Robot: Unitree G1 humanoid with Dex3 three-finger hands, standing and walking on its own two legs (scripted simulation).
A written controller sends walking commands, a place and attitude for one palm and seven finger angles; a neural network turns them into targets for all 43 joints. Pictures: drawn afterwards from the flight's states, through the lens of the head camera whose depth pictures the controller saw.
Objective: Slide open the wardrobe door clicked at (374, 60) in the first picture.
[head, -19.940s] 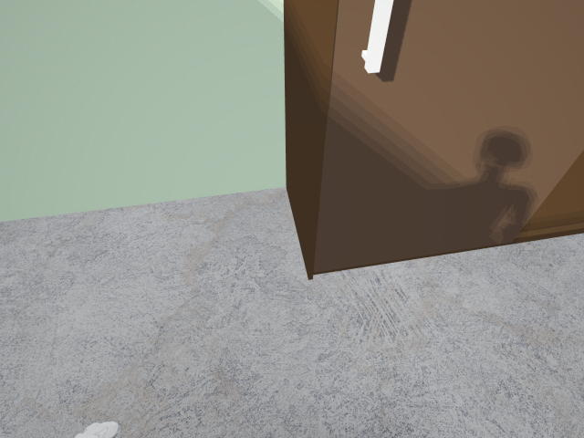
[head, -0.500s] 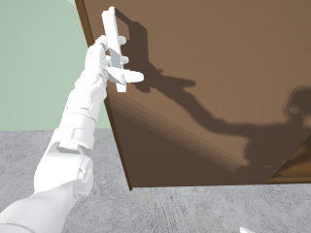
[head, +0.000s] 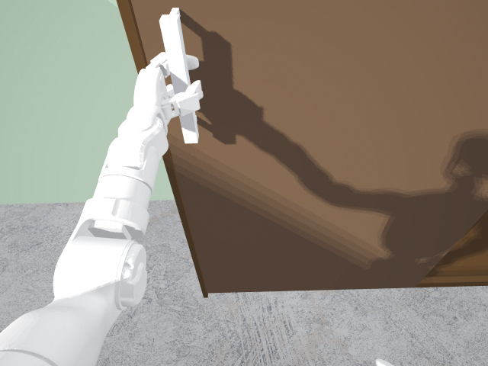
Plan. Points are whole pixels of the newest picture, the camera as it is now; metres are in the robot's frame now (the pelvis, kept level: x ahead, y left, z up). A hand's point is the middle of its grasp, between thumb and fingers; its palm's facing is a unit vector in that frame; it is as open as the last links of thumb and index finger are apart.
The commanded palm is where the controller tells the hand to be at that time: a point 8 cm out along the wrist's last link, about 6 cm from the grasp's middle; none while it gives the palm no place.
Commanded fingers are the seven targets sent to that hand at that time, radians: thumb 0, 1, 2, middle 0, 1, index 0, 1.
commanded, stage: grip the handle and tug to test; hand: left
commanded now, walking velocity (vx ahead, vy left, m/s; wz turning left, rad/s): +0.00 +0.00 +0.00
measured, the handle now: (184, 81) +0.52 +0.12 +0.23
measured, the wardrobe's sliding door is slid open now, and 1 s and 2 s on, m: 0.00 0.00 0.00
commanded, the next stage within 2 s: tug the door sideways, standing still in 0.76 s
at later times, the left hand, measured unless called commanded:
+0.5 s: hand (192, 96) +0.46 +0.09 +0.23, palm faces +0.04 -1.00 +0.01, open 6.0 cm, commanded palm +0.42 +0.15 +0.24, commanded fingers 0.00 0.90 0.90 -0.45 -1.40 -0.45 -1.40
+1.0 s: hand (193, 98) +0.46 +0.09 +0.23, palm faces +0.04 -1.00 +0.02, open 6.2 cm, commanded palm +0.44 +0.13 +0.24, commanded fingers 0.00 0.90 0.90 -0.45 -1.40 -0.45 -1.40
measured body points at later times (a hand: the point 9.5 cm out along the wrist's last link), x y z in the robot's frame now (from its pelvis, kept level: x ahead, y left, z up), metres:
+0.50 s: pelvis +0.00 +0.00 +0.00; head +0.00 -0.02 +0.45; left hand +0.45 +0.15 +0.24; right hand +0.11 -0.25 -0.12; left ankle +0.03 +0.12 -0.74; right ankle -0.05 -0.09 -0.74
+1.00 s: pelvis +0.05 -0.01 +0.00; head +0.04 -0.03 +0.45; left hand +0.45 +0.15 +0.23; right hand +0.21 -0.26 -0.10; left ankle +0.03 +0.12 -0.74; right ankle -0.04 -0.09 -0.74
